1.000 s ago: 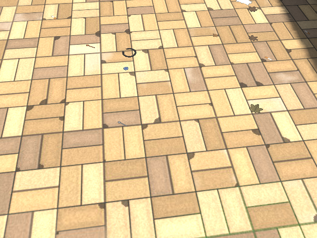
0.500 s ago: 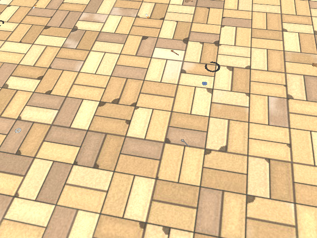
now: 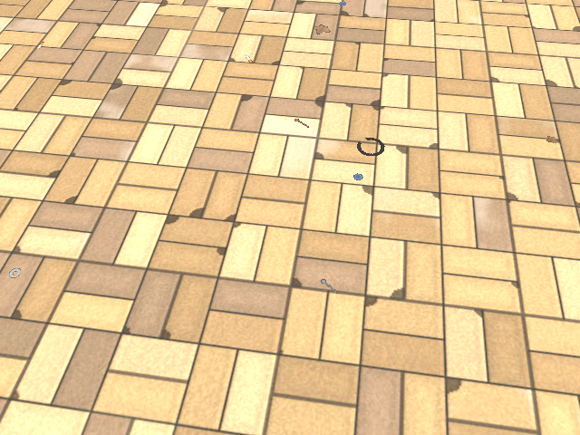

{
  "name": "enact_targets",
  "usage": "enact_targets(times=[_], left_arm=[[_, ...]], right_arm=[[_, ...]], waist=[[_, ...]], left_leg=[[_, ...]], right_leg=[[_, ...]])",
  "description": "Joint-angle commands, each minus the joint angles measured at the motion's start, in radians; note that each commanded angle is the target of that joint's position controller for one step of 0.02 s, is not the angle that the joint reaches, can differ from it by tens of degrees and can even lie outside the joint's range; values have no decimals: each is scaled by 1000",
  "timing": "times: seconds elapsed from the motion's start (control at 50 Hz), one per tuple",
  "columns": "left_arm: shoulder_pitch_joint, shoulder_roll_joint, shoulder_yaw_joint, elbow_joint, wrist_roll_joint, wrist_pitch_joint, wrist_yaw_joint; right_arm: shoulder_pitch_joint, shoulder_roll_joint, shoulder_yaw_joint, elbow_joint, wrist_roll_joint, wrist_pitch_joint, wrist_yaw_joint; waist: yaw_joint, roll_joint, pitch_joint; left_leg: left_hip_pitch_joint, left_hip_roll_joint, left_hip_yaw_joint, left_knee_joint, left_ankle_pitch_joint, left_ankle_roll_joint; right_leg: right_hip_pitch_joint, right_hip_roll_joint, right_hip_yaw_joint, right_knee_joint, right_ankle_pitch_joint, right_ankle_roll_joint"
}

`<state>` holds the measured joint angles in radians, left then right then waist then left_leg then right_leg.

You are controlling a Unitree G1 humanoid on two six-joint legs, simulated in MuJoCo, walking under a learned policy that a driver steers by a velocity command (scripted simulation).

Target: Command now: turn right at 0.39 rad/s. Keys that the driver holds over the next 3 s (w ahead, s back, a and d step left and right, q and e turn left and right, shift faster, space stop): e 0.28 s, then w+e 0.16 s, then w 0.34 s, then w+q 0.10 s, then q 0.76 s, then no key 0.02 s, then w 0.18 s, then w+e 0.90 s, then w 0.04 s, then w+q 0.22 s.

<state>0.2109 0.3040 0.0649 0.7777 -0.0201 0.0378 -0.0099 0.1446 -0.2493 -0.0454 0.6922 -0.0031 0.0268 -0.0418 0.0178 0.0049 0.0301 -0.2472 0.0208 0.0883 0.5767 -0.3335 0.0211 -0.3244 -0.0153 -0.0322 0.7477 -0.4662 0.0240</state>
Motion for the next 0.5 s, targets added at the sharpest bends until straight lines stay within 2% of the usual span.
enact_targets(times=[0.02, 0.04, 0.06, 0.08, 0.1, 0.12, 0.14, 0.16, 0.18, 0.2, 0.22, 0.28, 0.32, 0.34, 0.36, 0.4, 0.44, 0.5], left_arm=[[-9, 61, 16, -75, -6, -2, -11], [15, 64, 20, -70, -4, 0, -14], [22, 86, 28, -75, 4, 0, -11], [39, 178, 53, -90, 10, -2, 3], [73, 266, 71, -97, 31, -13, 2], [93, 210, 53, -106, 47, -34, -1], [49, 192, 46, -112, 42, -50, 2], [-2, 187, 48, -122, 24, -55, 8], [-37, 171, 42, -129, 6, -53, 16], [-44, 158, 35, -133, 1, -47, 24], [-40, 156, 33, -137, 4, -40, 28], [-25, 161, 37, -145, 7, -30, 37], [2, 164, 41, -143, -1, -25, 44], [5, 165, 41, -144, -2, -25, 45], [3, 171, 42, -146, 1, -27, 45], [5, 178, 44, -150, 5, -32, 43], [11, 184, 47, -152, 3, -35, 38], [10, 164, 37, -149, 4, -39, 29]], right_arm=[[-33, -199, -68, -60, 11, 5, -10], [-47, -198, -70, -56, 19, 8, -10], [-20, -187, -70, -40, 24, 7, -8], [13, -149, -64, -42, 3, 1, -5], [-93, -103, -43, -110, -22, -4, -10], [-126, -127, -52, -103, -19, -8, -9], [-99, -142, -58, -90, -2, -7, -4], [-77, -147, -63, -68, 1, -6, -8], [-72, -161, -69, -63, -5, -6, -14], [-61, -156, -70, -56, -5, -8, -15], [-43, -147, -69, -51, -1, -10, -13], [-46, -133, -65, -51, 6, -15, -11], [-63, -132, -63, -57, 7, -23, -5], [-81, -135, -62, -62, 10, -30, 0], [-96, -139, -62, -68, 13, -38, 6], [-113, -145, -62, -75, 16, -62, 18], [-115, -142, -61, -75, 19, -87, 30], [-68, -136, -58, -55, 26, -117, 48]], waist=[[-14, 111, -91], [5, 114, -95], [9, 84, -93], [-14, -115, -113], [30, -333, -96], [64, -175, -142], [31, -109, -127], [7, -52, -111], [-3, -44, -96], [-13, -66, -107], [-18, -84, -115], [-9, -99, -111], [9, -112, -113], [19, -136, -90], [25, -164, -64], [35, -177, -42], [40, -170, -42], [26, -168, -49]], left_leg=[[156, 302, -223, -104, 680, 191], [123, 279, -178, -71, 628, 158], [72, 237, -124, -10, 502, 99], [-80, 135, -10, 200, 237, 1], [-343, -47, -5, 415, -285, -80], [-389, -34, -147, 591, -383, -82], [-407, -15, -173, 637, -311, -75], [-420, -4, -176, 618, -229, -76], [-435, 8, -185, 586, -161, -83], [-391, 3, -182, 583, -112, -93], [-366, -12, -174, 583, -77, -104], [-358, -26, -170, 472, -32, -122], [-348, -24, -170, 351, 6, -125], [-341, -24, -171, 296, 18, -123], [-334, -26, -171, 248, 20, -119], [-302, -31, -175, 158, 10, -108], [-252, -41, -172, 82, -6, -92], [-115, -44, -138, -16, 30, -61]], right_leg=[[-56, -4, -27, -71, 60, -12], [10, 13, -46, -168, 167, -28], [83, 15, -8, -274, 316, -56], [218, -119, 222, -363, 620, -125], [289, -340, 564, -406, 877, -334], [330, -362, 554, -405, 883, -398], [319, -320, 464, -388, 855, -360], [308, -264, 403, -382, 788, -307], [308, -243, 385, -382, 765, -276], [281, -212, 359, -388, 768, -263], [269, -193, 346, -393, 765, -262], [277, -169, 347, -402, 696, -261], [268, -149, 389, -450, 335, -260], [241, -143, 422, -485, 143, -262], [215, -145, 456, -509, 33, -264], [189, -146, 495, -518, -29, -266], [171, -140, 519, -504, -48, -266], [111, -131, 526, -480, -60, -254]])
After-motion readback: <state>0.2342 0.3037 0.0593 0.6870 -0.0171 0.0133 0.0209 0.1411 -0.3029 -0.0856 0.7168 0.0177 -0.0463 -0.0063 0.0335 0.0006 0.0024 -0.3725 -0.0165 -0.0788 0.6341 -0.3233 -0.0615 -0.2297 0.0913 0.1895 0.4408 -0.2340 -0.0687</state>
